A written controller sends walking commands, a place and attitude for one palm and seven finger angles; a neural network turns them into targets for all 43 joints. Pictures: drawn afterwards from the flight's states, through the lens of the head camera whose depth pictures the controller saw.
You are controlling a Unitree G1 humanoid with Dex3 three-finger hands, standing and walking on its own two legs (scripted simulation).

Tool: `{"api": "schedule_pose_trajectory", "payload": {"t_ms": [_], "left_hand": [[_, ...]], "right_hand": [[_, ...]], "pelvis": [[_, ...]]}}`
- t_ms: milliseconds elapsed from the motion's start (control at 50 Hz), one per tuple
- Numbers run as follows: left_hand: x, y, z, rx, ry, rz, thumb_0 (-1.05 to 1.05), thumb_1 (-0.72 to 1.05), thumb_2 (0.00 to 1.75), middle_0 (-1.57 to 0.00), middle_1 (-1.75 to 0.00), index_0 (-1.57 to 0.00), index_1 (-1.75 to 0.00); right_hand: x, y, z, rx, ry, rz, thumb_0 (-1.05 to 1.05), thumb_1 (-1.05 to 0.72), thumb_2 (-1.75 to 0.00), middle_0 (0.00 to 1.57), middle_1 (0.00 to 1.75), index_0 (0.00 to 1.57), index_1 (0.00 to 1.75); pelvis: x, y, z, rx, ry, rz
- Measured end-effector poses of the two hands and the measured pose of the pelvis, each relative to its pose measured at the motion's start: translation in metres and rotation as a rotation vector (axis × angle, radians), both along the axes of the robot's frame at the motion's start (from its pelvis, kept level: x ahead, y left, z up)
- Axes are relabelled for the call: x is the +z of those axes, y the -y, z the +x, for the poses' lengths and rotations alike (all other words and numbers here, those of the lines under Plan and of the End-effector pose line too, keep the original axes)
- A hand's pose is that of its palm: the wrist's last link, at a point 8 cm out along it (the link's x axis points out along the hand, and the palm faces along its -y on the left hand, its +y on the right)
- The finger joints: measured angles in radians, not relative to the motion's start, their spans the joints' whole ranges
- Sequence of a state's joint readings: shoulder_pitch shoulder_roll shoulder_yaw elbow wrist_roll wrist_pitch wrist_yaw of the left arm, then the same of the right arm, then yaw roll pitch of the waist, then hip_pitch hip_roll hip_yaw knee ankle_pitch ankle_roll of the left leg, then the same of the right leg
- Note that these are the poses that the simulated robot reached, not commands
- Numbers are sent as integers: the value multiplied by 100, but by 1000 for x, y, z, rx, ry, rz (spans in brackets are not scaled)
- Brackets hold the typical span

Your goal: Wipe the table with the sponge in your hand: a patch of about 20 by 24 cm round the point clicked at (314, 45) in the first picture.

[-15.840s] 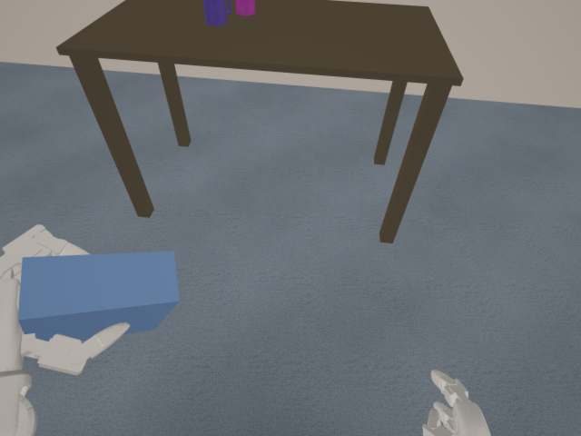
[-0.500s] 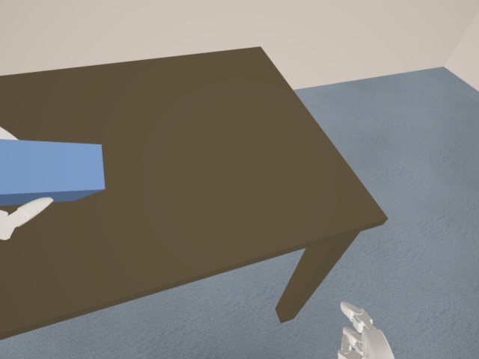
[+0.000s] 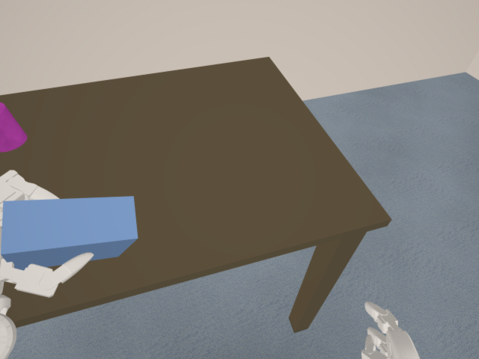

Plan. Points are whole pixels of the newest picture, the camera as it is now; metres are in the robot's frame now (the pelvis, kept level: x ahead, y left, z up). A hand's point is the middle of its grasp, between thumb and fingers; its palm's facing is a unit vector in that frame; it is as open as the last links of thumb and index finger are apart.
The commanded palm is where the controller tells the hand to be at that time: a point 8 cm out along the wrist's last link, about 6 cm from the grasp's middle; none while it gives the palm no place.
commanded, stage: come to a stop and stand still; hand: left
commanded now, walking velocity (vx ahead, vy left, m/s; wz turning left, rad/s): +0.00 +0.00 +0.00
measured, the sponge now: (91, 232) +0.23 +0.22 +0.15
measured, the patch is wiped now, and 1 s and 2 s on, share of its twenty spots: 0.00 0.00 0.00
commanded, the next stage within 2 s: look again from close up in 0.66 s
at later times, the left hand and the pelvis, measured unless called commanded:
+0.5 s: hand (29, 239) +0.21 +0.28 +0.17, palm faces +0.39 -0.84 -0.38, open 9.6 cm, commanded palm +0.15 +0.31 +0.18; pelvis -0.02 +0.03 +0.01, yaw -2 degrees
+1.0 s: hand (69, 242) +0.22 +0.25 +0.14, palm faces +0.26 -0.89 -0.38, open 9.6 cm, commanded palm +0.17 +0.30 +0.18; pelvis +0.00 +0.03 +0.00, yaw -3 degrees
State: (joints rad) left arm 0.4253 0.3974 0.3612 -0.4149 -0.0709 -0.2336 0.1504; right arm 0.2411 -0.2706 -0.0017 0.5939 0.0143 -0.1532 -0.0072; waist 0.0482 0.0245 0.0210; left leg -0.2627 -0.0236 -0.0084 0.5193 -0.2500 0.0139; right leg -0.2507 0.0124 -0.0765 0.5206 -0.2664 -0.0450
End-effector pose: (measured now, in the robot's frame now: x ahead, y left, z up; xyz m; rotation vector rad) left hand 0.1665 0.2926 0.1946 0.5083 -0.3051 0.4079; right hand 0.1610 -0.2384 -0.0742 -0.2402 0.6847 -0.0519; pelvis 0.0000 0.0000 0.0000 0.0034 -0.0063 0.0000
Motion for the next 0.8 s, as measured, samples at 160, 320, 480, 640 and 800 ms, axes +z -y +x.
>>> {"api": "schedule_pose_trajectory", "payload": {"t_ms": [160,320,480,640,800], "left_hand": [[-42,-10,-7,5,-115,-143,0,-45,102,-78,-136,-79,-136],[-20,-12,-2,-69,-26,-96,0,-45,102,-78,-137,-79,-136],[-6,-25,-1,-61,-15,-39,0,-45,102,-78,-137,-79,-136],[-31,-18,4,-61,-106,-116,0,-45,102,-78,-137,-79,-136],[14,-46,25,-47,76,68,0,-45,102,-79,-137,-79,-136]], "right_hand": [[9,-26,-9,-15,18,7,1,-90,-90,20,30,20,30],[20,-40,-21,-22,36,-15,1,-90,-90,21,30,20,30],[13,-45,-26,-58,11,6,1,-90,-90,20,30,20,30],[12,-42,-24,-67,-3,-5,1,-90,-90,20,30,20,30],[14,-42,-18,-14,4,-10,1,-90,-90,20,30,20,30]], "pelvis": [[2,-11,-15,-15,28,-11],[4,-24,-22,-21,30,-15],[5,-32,-18,-31,20,-12],[6,-32,-15,-33,27,-12],[4,-23,-21,-35,13,-23]]}}
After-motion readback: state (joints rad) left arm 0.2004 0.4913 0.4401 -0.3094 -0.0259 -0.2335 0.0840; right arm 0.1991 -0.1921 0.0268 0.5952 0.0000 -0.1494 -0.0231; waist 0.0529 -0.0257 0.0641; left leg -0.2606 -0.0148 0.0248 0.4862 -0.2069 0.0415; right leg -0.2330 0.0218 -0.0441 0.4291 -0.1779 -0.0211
